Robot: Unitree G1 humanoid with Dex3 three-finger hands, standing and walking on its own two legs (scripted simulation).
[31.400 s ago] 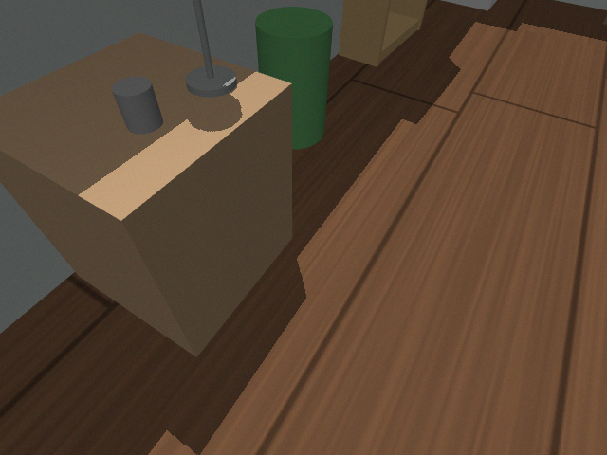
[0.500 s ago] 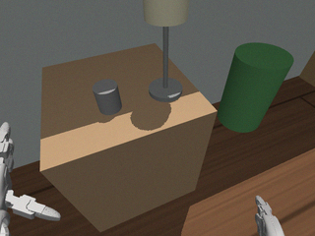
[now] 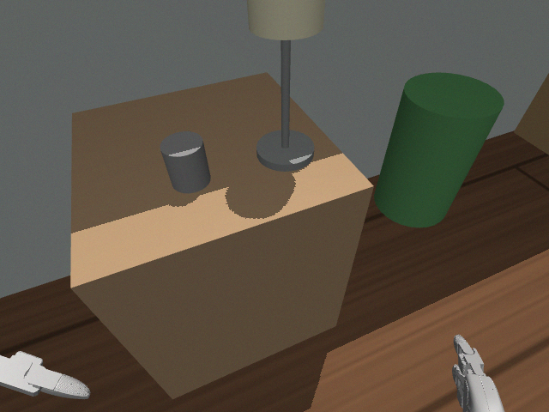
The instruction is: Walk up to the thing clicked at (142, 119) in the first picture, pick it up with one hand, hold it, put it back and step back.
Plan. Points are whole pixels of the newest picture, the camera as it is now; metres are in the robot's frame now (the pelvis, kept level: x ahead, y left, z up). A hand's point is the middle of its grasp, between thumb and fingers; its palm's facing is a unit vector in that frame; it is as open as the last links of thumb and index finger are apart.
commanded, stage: home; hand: left
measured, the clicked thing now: (187, 157) +0.60 +0.21 +0.03
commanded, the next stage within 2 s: none
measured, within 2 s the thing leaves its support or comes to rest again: neither
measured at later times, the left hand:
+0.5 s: hand (154, 379) +0.18 +0.19 -0.05, palm faces +0.11 -0.98 -0.18, open 17.3 cm
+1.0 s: hand (165, 380) +0.19 +0.18 -0.07, palm faces +0.10 -0.96 -0.25, open 17.3 cm
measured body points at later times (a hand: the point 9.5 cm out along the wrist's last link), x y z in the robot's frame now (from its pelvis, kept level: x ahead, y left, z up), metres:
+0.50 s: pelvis +0.02 +0.01 -0.01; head +0.06 +0.03 +0.44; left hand +0.17 +0.24 -0.04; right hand +0.18 -0.21 -0.06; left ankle +0.01 +0.13 -0.70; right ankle +0.02 -0.11 -0.70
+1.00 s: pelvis +0.02 +0.00 -0.01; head +0.05 +0.01 +0.44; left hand +0.18 +0.23 -0.05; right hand +0.17 -0.24 -0.09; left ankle +0.01 +0.13 -0.70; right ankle +0.02 -0.11 -0.70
